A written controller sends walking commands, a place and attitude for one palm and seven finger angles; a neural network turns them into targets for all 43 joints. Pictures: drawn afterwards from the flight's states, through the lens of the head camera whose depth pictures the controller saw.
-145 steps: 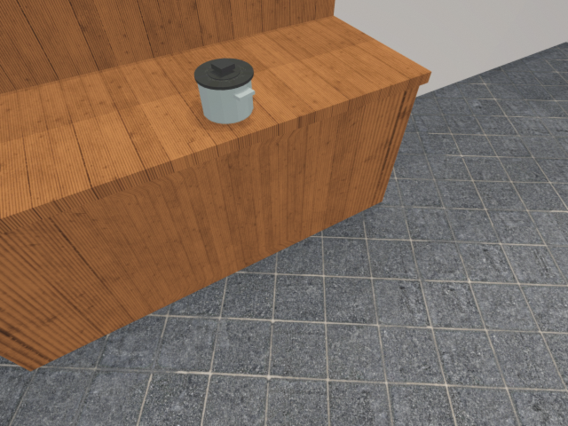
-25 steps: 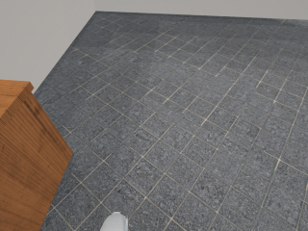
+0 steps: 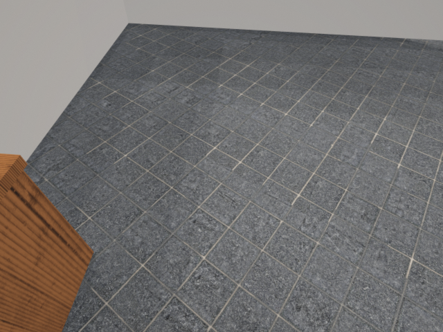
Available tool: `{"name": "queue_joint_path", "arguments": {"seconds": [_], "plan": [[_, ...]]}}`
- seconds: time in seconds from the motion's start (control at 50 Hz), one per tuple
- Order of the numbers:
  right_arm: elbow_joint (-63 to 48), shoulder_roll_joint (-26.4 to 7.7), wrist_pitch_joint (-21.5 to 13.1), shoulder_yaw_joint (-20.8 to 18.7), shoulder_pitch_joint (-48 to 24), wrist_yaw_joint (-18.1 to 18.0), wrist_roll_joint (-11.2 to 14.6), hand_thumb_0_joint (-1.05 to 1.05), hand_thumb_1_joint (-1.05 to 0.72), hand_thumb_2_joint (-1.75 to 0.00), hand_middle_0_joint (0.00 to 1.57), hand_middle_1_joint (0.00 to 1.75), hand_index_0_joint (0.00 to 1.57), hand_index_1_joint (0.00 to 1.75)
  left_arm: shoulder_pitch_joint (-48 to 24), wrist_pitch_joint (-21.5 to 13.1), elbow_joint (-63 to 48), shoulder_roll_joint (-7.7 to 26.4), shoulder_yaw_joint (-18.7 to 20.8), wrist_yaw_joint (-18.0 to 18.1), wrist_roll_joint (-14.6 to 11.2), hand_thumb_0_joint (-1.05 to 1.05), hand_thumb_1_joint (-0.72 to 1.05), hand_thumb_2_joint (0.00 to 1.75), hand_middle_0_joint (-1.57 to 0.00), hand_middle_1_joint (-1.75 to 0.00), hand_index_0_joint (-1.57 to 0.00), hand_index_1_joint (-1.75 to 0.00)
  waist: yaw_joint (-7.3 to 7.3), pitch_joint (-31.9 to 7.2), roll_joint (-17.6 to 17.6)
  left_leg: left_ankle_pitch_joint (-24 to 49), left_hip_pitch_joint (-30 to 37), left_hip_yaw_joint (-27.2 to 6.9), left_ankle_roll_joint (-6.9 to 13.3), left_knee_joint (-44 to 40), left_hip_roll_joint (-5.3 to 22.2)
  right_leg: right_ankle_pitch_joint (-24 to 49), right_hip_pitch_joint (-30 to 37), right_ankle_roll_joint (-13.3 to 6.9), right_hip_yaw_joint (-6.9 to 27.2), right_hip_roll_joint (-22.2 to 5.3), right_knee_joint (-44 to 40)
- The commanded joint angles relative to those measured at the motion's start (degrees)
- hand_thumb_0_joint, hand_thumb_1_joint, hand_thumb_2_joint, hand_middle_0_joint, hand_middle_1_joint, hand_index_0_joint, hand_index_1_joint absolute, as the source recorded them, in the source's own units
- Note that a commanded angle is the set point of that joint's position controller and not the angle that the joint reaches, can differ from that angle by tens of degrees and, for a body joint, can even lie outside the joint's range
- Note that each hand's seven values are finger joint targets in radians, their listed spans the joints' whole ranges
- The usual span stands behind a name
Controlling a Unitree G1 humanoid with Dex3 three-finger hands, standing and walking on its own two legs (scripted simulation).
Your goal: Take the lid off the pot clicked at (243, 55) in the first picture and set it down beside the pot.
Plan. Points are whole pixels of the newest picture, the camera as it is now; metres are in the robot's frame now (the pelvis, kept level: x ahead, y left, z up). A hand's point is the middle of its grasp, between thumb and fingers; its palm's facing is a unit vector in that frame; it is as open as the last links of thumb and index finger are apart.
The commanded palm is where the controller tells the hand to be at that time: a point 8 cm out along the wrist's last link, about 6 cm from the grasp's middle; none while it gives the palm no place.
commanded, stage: turn to face it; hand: left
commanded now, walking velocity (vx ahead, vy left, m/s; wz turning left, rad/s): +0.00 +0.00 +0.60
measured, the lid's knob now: out of the picture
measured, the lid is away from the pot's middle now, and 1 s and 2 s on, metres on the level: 0.00 0.00 0.00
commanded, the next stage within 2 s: none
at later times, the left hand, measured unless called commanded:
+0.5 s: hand out of the picture +0.02 +0.24 -0.19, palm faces +0.35 -0.90 -0.26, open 7.4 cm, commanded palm none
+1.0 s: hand out of the picture -0.02 +0.17 -0.15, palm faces +0.60 -0.75 -0.27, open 7.4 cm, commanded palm none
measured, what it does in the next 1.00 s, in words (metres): steps on the spot, turning left: right foot, then left foot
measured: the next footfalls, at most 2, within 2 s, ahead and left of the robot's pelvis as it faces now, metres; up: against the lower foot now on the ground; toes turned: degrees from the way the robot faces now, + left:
right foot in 0.04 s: +0.07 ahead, -0.12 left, +0.00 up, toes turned -1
left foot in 0.40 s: +0.07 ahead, +0.13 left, +0.00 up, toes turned +23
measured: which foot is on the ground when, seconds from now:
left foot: down 0.00-0.06, up 0.08-0.38, down 0.40-0.78, up 0.80-1.00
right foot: up 0.00-0.02, down 0.04-0.38, up 0.40-0.76, down 0.78-1.00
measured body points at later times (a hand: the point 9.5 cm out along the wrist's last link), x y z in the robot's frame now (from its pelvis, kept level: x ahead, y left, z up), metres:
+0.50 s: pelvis +0.03 +0.01 -0.01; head +0.05 +0.04 +0.43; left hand +0.01 +0.29 -0.17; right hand +0.21 -0.22 -0.13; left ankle +0.03 +0.11 -0.74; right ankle +0.04 -0.13 -0.68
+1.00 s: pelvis +0.04 -0.03 +0.00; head +0.08 -0.02 +0.45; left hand -0.05 +0.21 -0.13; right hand +0.27 -0.19 -0.14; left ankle -0.03 +0.07 -0.67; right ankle +0.12 -0.12 -0.74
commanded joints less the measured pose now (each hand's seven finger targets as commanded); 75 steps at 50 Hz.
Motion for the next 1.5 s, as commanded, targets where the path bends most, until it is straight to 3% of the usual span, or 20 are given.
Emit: {"name": "queue_joint_path", "arguments": {"seconds": [0.0, 0.04, 0.1, 0.32, 0.34, 0.36, 0.38, 0.44, 0.7, 0.72, 0.76, 0.78, 0.86, 1.02, 1.08, 1.1, 1.12, 1.14, 1.24, 1.48], "plan": [[-4.8, -8.9, -0.6, -2.8, -2.6, -0.3, 0.8, 0.0, -0.9, -0.9, 0.2, 0.3, 0.2, 0.3, 6.2, -1.4, -2.2, 7.6, 2.3, 1.1, 0.0, 0.0, 0.9, 0.9, -0.2, -0.3, -0.2, -0.3, 3.07, -4.0, 3.5, 14.8, -9.3, -9.9, 3.5, 0.7, 7.4, 12.1, 16.7, -0.9, 3.4, -3.8, -15.0], [-6.9, -5.3, 0.0, -2.8, -3.0, -0.1, 0.7, 0.0, -0.9, -0.9, 0.2, 0.3, 0.2, 0.3, 10.3, -1.6, -2.3, 14.7, 3.8, 1.5, 0.5, 0.0, 0.9, 0.9, -0.2, -0.3, -0.2, -0.3, 4.88, -6.0, -12.8, -19.0, -18.5, 1.1, -1.9, 22.9, -1.1, 28.5, 20.9, -11.3, 18.4, -25.3, -21.1], [-5.2, -6.1, 1.3, -3.5, -2.7, 0.4, 0.3, 0.0, -0.9, -0.9, 0.2, 0.3, 0.2, 0.3, 2.8, -1.3, -4.2, 10.1, 2.9, 2.2, 0.4, 0.0, 0.9, 0.9, -0.2, -0.3, -0.2, -0.3, 1.78, -2.0, -8.5, -14.8, -19.8, -0.3, -2.9, 37.6, 3.5, 33.3, 15.5, -12.2, 7.8, -19.9, -18.9], [-8.7, -6.9, 1.5, -3.8, -3.0, 1.8, 0.2, 0.0, -0.9, -0.9, 0.2, 0.3, 0.2, 0.3, -0.2, 0.2, -6.6, 13.3, 3.9, 1.5, 0.4, 0.0, 0.9, 0.9, -0.2, -0.3, -0.2, -0.3, -0.31, -3.0, -9.1, 0.2, -1.8, 8.7, -2.5, 5.0, 1.8, 28.4, 10.5, -5.5, -7.1, -17.2, -7.9], [-8.2, -9.5, 1.2, -4.5, 0.3, 1.8, 0.0, 0.0, -0.9, -0.9, 0.2, 0.3, 0.2, 0.3, -0.2, 0.5, -7.2, 12.5, 3.8, 1.3, 0.0, 0.0, 0.9, 0.9, -0.2, -0.3, -0.2, -0.3, -2.34, -5.1, -3.0, 7.8, 6.7, 6.2, -1.3, -1.3, 3.2, 23.1, 5.1, -3.0, -8.5, -15.7, -0.1], [-8.5, -16.5, 0.7, -6.2, 4.0, 1.6, -0.5, 0.0, -0.9, -0.9, 0.2, 0.3, 0.2, 0.3, 0.0, 0.9, -9.3, 9.4, 3.4, 0.7, -0.4, 0.0, 0.9, 0.9, -0.2, -0.3, -0.2, -0.3, -4.25, -7.1, 14.6, 25.3, 15.1, -15.0, 6.0, -5.8, 17.4, -1.7, -8.7, 2.1, -10.8, -7.5, 14.3], [-7.9, -20.3, 0.9, -6.9, 7.3, 1.4, 0.0, 0.0, -0.9, -0.9, 0.2, 0.3, 0.2, 0.3, -4.3, 1.0, -12.2, 8.1, 2.3, 0.9, 0.0, 0.0, 0.9, 0.9, -0.2, -0.3, -0.2, -0.3, -6.01, -7.1, 17.7, 33.8, 14.2, -24.0, 12.6, -8.7, 26.1, -20.7, -14.3, 3.1, -5.2, -4.1, 24.9], [-9.7, -16.0, 0.5, -5.6, -2.3, 0.2, -0.2, 0.0, -0.9, -0.9, 0.2, 0.3, 0.2, 0.3, -6.4, 1.5, -10.6, 9.0, 3.3, 0.6, 0.2, 0.0, 0.9, 0.9, -0.2, -0.3, -0.2, -0.3, -2.6, -1.5, 10.3, 9.4, 2.5, -20.1, 10.5, -11.6, 19.0, -8.3, -15.8, 2.3, 2.9, -5.3, 29.3], [-12.6, -16.3, 1.6, -6.5, -9.6, 0.8, 0.1, 0.0, -0.9, -0.9, 0.2, 0.3, 0.2, 0.3, 2.6, 0.7, -9.7, 9.0, 2.9, 0.7, -0.4, 0.0, 0.9, 0.9, -0.2, -0.3, -0.2, -0.3, 0.88, -5.5, 9.6, 12.5, -2.2, -18.3, 7.8, -5.5, 11.0, -0.5, 4.8, 2.0, 0.3, 1.3, -4.3], [-13.2, -15.4, 1.7, -6.4, -11.0, 0.9, 0.4, 0.0, -0.9, -0.9, 0.2, 0.3, 0.2, 0.3, 5.2, 0.3, -9.2, 9.9, 3.2, 0.9, -0.3, 0.0, 0.9, 0.9, -0.2, -0.3, -0.2, -0.3, 2.59, -5.4, 7.2, 9.3, -7.3, -17.4, 5.9, -2.2, 8.9, 4.5, 11.2, 1.7, 0.4, 0.6, -12.3], [-15.5, -8.4, 1.8, -5.2, -10.5, 1.3, 0.7, 0.0, -0.9, -0.9, 0.2, 0.3, 0.2, 0.3, 6.4, -0.4, -10.3, 18.6, 4.5, 1.4, 1.1, 0.0, 0.9, 0.9, -0.2, -0.3, -0.2, -0.3, 3.73, -2.6, -19.8, -17.0, -24.0, -1.9, -2.6, 23.0, -5.2, 3.2, 16.3, -7.7, 25.1, -23.6, -27.9], [-15.5, -11.7, 2.2, -5.9, -10.2, 1.5, 0.1, 0.0, -0.9, -0.9, 0.2, 0.3, 0.2, 0.3, 4.7, -0.3, -11.5, 18.5, 4.4, 1.7, 0.6, 0.0, 0.9, 0.9, -0.2, -0.3, -0.2, -0.3, 3.02, -3.6, -12.2, -17.5, -20.9, -5.0, -1.9, 33.7, -1.8, 2.5, 9.8, -11.4, 23.4, -26.5, -27.1], [-11.9, -10.1, 3.0, -5.3, -8.5, 2.6, -0.1, 0.0, -0.9, -0.9, 0.2, 0.3, 0.2, 0.3, -2.1, -1.0, -12.3, 12.0, 2.6, 1.7, 0.6, 0.0, 0.9, 0.9, -0.2, -0.3, -0.2, -0.3, -0.39, -0.3, -10.4, -8.4, -19.7, -1.5, -3.8, 40.8, 1.2, 17.3, 8.8, -9.1, 6.4, -16.2, -21.2], [-13.0, -7.8, 2.5, -3.8, -13.7, 2.8, 0.8, 0.0, -0.9, -0.9, 0.2, 0.3, 0.2, 0.3, 3.9, -0.1, -9.4, 16.5, 3.8, 1.4, 1.1, 0.0, 0.9, 0.9, -0.2, -0.3, -0.2, -0.3, 3.85, -2.4, -12.1, -11.7, -9.5, 5.4, -3.4, 16.1, 0.4, 27.5, 14.2, -9.5, 0.2, -19.3, -16.5], [-11.8, -9.5, 1.6, -4.1, -8.2, 2.5, 0.7, 0.0, -0.9, -0.9, 0.2, 0.3, 0.2, 0.3, 2.8, 0.5, -8.8, 16.0, 4.1, 1.1, 0.4, 0.0, 0.9, 0.9, -0.2, -0.3, -0.2, -0.3, 0.92, -5.3, -9.3, -0.3, 1.1, 5.6, -2.3, -1.1, 0.6, 26.0, 11.9, -4.8, -4.9, -17.7, -7.8], [-11.0, -12.9, 1.1, -5.0, -4.8, 2.4, 0.4, 0.0, -0.9, -0.9, 0.2, 0.3, 0.2, 0.3, 3.1, 0.8, -9.4, 14.3, 3.9, 0.8, -0.1, 0.0, 0.9, 0.9, -0.2, -0.3, -0.2, -0.3, -1.04, -8.0, -0.6, 8.6, 11.3, -0.1, -0.5, -6.8, 4.7, 18.5, 3.8, -1.3, -7.3, -15.2, 1.5], [-11.0, -20.0, 0.7, -6.9, -1.2, 2.0, 0.0, 0.0, -0.9, -0.9, 0.2, 0.3, 0.2, 0.3, 1.6, 1.0, -12.0, 10.3, 3.1, 0.2, -0.4, 0.0, 0.9, 0.9, -0.2, -0.3, -0.2, -0.3, -3.35, -7.7, 18.0, 30.0, 19.1, -21.7, 7.5, -8.8, 21.3, -13.5, -13.9, 3.9, -9.0, -6.7, 14.8], [-9.2, -21.1, 1.2, -7.2, 2.6, 1.8, 0.3, 0.0, -0.9, -0.9, 0.2, 0.3, 0.2, 0.3, -3.0, 1.4, -13.4, 11.0, 2.8, 0.6, 0.3, 0.0, 0.9, 0.9, -0.2, -0.3, -0.2, -0.3, -5.65, -7.6, 14.3, 28.2, 15.1, -21.9, 12.1, -8.9, 24.2, -18.1, -15.0, 3.0, -2.8, -5.8, 22.5], [-11.6, -15.1, 0.6, -5.1, -8.5, 0.4, 0.1, 0.0, -0.9, -0.9, 0.2, 0.3, 0.2, 0.3, -1.9, 1.6, -9.2, 10.2, 3.3, 0.1, 0.1, 0.0, 0.9, 0.9, -0.2, -0.3, -0.2, -0.3, 0.14, -2.5, 8.3, 15.2, 3.4, -14.4, 8.5, -11.0, 13.3, -2.6, -11.5, 3.2, 2.0, -4.6, 23.8], [-10.5, -16.0, 1.7, -6.0, -6.2, 0.7, -0.1, 0.0, -0.9, -0.9, 0.2, 0.3, 0.2, 0.3, -3.1, 0.9, -10.9, 9.7, 2.6, 0.9, -0.6, 0.0, 0.9, 0.9, -0.2, -0.3, -0.2, -0.3, -0.31, -4.7, 8.6, 17.7, 0.6, -23.7, 9.0, -6.7, 10.3, -2.3, 2.9, 1.7, 2.1, 1.8, -2.0]]}}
